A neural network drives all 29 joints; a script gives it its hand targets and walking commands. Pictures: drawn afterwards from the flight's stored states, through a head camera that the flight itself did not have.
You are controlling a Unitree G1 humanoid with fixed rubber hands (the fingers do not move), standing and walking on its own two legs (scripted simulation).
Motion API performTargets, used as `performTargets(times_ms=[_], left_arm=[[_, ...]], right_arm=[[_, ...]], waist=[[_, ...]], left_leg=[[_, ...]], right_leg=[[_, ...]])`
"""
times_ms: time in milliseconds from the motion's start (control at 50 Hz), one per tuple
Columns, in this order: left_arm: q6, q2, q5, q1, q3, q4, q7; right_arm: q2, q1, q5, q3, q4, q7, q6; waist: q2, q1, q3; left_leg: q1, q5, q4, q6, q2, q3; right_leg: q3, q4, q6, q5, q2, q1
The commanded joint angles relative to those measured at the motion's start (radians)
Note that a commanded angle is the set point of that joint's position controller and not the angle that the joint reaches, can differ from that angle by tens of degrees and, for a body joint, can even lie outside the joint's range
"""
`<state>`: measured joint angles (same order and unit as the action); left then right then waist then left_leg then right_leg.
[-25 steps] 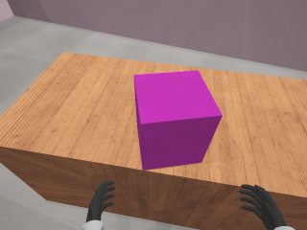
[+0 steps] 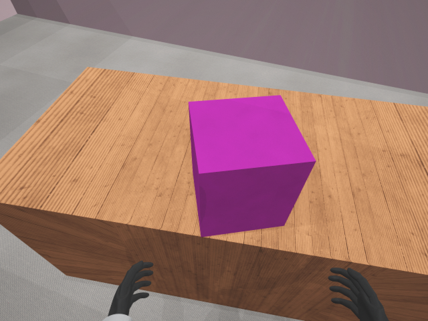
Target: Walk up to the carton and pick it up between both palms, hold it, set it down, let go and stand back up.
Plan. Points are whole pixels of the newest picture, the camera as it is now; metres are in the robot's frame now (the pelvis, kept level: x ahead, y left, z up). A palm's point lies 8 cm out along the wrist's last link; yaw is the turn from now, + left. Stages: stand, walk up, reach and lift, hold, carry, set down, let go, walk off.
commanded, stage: set down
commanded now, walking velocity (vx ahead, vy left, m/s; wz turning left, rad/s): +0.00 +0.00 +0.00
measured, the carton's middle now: (239, 168) +0.46 +0.00 +0.00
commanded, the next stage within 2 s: let go in 0.68 s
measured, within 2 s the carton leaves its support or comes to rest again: neither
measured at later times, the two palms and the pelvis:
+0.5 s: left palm (114, 317) +0.15 +0.22 -0.09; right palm out of the picture +0.17 -0.22 -0.07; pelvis +0.01 +0.00 +0.00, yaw +0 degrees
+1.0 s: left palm (112, 319) +0.15 +0.23 -0.09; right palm out of the picture +0.16 -0.22 -0.08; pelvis +0.01 +0.00 +0.00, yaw +0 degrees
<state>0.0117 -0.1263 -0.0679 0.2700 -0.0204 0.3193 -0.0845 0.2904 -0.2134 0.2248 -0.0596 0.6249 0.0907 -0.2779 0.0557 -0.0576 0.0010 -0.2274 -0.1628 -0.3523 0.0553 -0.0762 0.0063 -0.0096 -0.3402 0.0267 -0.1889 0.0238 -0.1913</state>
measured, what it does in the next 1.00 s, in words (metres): stands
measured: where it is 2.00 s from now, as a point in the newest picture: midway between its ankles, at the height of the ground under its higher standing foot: outside the picture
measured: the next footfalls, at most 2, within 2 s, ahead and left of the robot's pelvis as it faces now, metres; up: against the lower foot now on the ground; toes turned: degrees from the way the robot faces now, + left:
none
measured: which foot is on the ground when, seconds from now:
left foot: down 0.00-1.00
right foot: down 0.00-1.00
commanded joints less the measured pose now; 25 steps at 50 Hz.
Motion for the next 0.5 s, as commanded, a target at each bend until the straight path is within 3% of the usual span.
performTargets(times_ms=[0,20,40,60,80,100,120,140,200,220,240,260,280,300,320,340,360,380,400,420,480], left_arm=[[0.011,-0.112,0.068,-0.022,0.051,-0.074,0.02],[0.027,-0.132,0.063,-0.037,0.064,-0.058,0.029],[0.013,-0.135,0.073,-0.047,0.062,-0.115,0.032],[0.027,-0.145,0.059,-0.03,0.069,-0.042,0.042],[0.014,-0.141,0.073,-0.033,0.059,-0.117,0.032],[0.024,-0.136,0.074,-0.015,0.058,-0.084,0.039],[0.015,-0.138,0.079,-0.034,0.063,-0.105,0.036],[0.027,-0.159,0.076,-0.053,0.05,-0.03,0.051],[0.032,-0.145,0.082,-0.015,0.061,-0.041,0.058],[0.041,-0.16,0.076,-0.034,0.06,0.029,0.072],[0.046,-0.171,0.064,-0.039,0.075,-0.026,0.064],[0.046,-0.171,0.062,-0.053,0.062,-0.001,0.062],[0.039,-0.187,0.072,-0.073,0.069,-0.038,0.068],[0.042,-0.196,0.088,-0.082,0.073,-0.028,0.076],[0.032,-0.191,0.098,-0.086,0.079,-0.073,0.069],[0.036,-0.203,0.09,-0.058,0.088,0.009,0.086],[0.039,-0.202,0.084,-0.055,0.088,0.042,0.101],[0.027,-0.222,0.09,-0.093,0.088,-0.059,0.09],[0.036,-0.217,0.08,-0.074,0.075,0.012,0.093],[0.033,-0.224,0.09,-0.066,0.088,-0.008,0.096],[0.035,-0.218,0.071,-0.058,0.073,0.026,0.095]], right_arm=[[0.034,-0.001,-0.12,0.08,-0.066,-0.039,-0.008],[0.01,0.001,-0.127,0.063,-0.019,-0.047,-0.001],[0.022,0.006,-0.118,0.074,-0.049,-0.054,-0.014],[-0.011,-0.02,-0.126,0.067,-0.015,-0.061,-0.005],[-0.005,0.0,-0.134,0.085,-0.056,-0.061,-0.016],[-0.003,-0.01,-0.13,0.081,-0.03,-0.062,-0.01],[-0.008,-0.005,-0.125,0.08,-0.044,-0.065,-0.014],[-0.025,-0.018,-0.148,0.079,0.029,-0.072,-0.004],[-0.004,-0.009,-0.143,0.08,-0.012,-0.076,-0.02],[-0.028,0.011,-0.16,0.075,0.033,-0.085,-0.006],[-0.011,0.009,-0.147,0.073,0.016,-0.078,-0.01],[-0.025,0.023,-0.187,0.096,0.023,-0.087,-0.014],[-0.03,0.034,-0.162,0.077,-0.006,-0.091,-0.012],[-0.058,0.018,-0.173,0.074,-0.011,-0.1,-0.013],[-0.02,0.039,-0.176,0.101,-0.043,-0.099,-0.022],[-0.046,-0.002,-0.178,0.082,0.045,-0.11,-0.019],[-0.046,-0.004,-0.207,0.094,0.045,-0.121,-0.021],[-0.041,0.029,-0.199,0.105,0.018,-0.115,-0.034],[-0.06,0.007,-0.2,0.073,0.087,-0.117,-0.029],[-0.077,0.01,-0.19,0.071,0.027,-0.118,-0.042],[-0.063,0.002,-0.202,0.075,0.109,-0.113,-0.055]], waist=[[0.028,0.074,0.03],[0.016,0.078,0.014],[0.008,0.075,0.053],[0.022,0.085,0.04],[-0.014,0.085,0.08],[0.015,0.081,0.039],[-0.002,0.073,0.05],[-0.016,0.105,0.032],[-0.013,0.086,0.048],[0.001,0.086,0.004],[-0.057,0.069,0.013],[-0.016,0.085,0.018],[-0.015,0.074,0.02],[-0.033,0.086,0.031],[-0.015,0.072,0.052],[0.004,0.087,0.03],[0.039,0.1,0.043],[-0.01,0.083,0.069],[-0.046,0.095,0.054],[-0.022,0.081,0.089],[-0.061,0.095,0.091]], left_leg=[[0.201,0.036,0.023,-0.05,0.111,0.062],[0.204,0.033,0.015,-0.053,0.121,0.061],[0.216,0.075,0.025,-0.047,0.123,0.06],[0.2,0.068,0.008,-0.053,0.126,0.058],[0.223,0.101,0.014,-0.043,0.119,0.058],[0.227,0.108,0.017,-0.043,0.118,0.057],[0.207,0.1,0.017,-0.046,0.121,0.057],[0.216,0.055,0.008,-0.046,0.121,0.055],[0.248,0.112,0.004,-0.034,0.118,0.054],[0.244,0.079,0.006,-0.042,0.119,0.063],[0.241,0.101,0.01,-0.038,0.116,0.06],[0.234,0.09,-0.001,-0.039,0.118,0.058],[0.236,0.096,-0.004,-0.04,0.115,0.06],[0.24,0.093,-0.004,-0.039,0.119,0.064],[0.257,0.144,-0.001,-0.035,0.113,0.052],[0.229,0.145,-0.012,-0.036,0.12,0.056],[0.227,0.129,-0.007,-0.039,0.126,0.063],[0.231,0.147,-0.013,-0.031,0.123,0.054],[0.233,0.128,-0.018,-0.026,0.124,0.048],[0.218,0.143,-0.025,-0.033,0.123,0.052],[0.265,0.194,-0.045,-0.026,0.115,0.05]], right_leg=[[0.024,0.107,-0.025,0.0,-0.042,0.028],[0.04,0.107,-0.027,0.037,-0.052,0.05],[0.026,0.105,-0.026,0.077,-0.04,0.045],[0.023,0.097,-0.028,0.096,-0.041,0.058],[0.007,0.096,-0.028,0.106,-0.031,0.072],[0.009,0.101,-0.027,0.099,-0.028,0.038],[0.012,0.092,-0.022,0.119,-0.033,0.065],[0.026,0.105,-0.021,0.074,-0.038,0.029],[-0.003,0.089,-0.027,0.132,-0.02,0.029],[0.011,0.104,-0.032,0.093,-0.032,0.026],[0.001,0.098,-0.027,0.092,-0.031,0.038],[-0.004,0.09,-0.032,0.083,-0.032,0.038],[0.002,0.093,-0.033,0.101,-0.029,0.027],[0.019,0.102,-0.036,0.11,-0.049,0.033],[-0.007,0.078,-0.046,0.175,-0.039,0.035],[0.005,0.082,-0.045,0.224,-0.035,0.049],[0.006,0.091,-0.054,0.207,-0.04,0.06],[0.004,0.077,-0.046,0.214,-0.041,0.066],[0.016,0.08,-0.048,0.208,-0.045,0.072],[0.011,0.069,-0.048,0.246,-0.05,0.077],[0.006,0.067,-0.032,0.259,-0.037,0.056]])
